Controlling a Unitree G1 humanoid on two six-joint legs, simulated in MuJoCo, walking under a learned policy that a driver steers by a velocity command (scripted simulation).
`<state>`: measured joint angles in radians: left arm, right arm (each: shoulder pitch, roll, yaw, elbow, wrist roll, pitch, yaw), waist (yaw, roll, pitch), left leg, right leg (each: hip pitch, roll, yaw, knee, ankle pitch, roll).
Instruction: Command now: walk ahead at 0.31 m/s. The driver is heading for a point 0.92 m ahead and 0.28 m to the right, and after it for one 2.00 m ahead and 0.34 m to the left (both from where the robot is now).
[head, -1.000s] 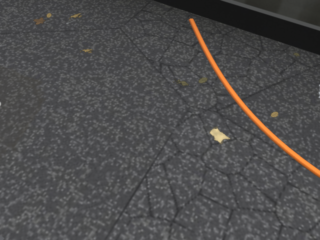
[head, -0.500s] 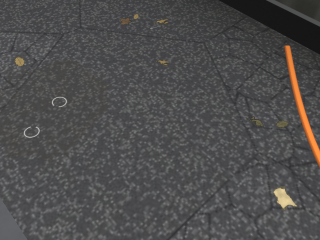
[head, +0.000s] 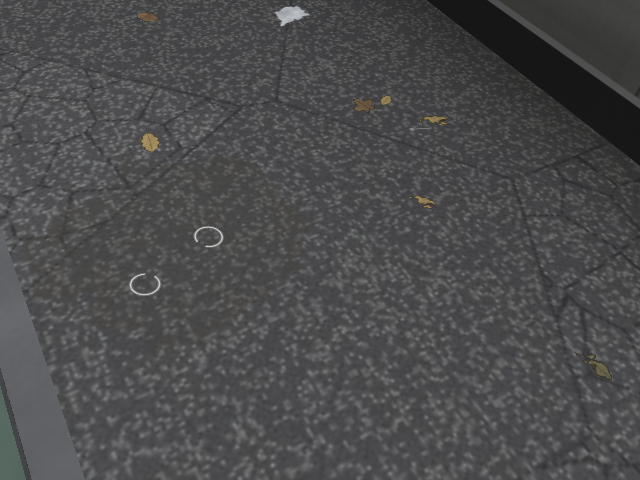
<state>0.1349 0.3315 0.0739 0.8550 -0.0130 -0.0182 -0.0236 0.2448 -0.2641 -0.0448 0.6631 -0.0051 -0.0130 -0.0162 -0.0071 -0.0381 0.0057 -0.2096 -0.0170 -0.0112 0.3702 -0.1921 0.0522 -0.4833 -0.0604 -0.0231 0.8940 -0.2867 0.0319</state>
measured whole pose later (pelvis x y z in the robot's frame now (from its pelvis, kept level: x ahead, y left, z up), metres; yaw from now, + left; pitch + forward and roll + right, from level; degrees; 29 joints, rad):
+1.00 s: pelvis +0.48 -0.15 +0.00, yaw -28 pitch +1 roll +2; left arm 0.21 0.31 0.06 0.71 -0.01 -0.04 0.00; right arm 0.30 -0.27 -0.06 0.81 0.00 -0.10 0.02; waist -0.04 -0.05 0.03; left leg -0.19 -0.06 0.03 0.33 -0.17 0.05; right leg -0.57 -0.07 0.06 1.02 -0.31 -0.01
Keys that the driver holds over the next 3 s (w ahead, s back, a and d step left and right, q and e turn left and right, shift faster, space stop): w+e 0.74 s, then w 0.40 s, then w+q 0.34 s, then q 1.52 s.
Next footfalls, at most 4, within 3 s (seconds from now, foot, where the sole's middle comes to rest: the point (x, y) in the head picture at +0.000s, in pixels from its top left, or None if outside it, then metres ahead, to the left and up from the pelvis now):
0.28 right None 0.18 -0.17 -0.79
0.76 left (348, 447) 0.57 -0.08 -0.79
1.24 right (504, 404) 0.67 -0.44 -0.79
1.74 left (433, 288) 0.99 -0.32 -0.79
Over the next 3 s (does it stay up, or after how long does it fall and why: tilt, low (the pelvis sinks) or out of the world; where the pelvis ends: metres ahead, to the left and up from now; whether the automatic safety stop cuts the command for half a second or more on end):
stays up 0.90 -0.38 -0.01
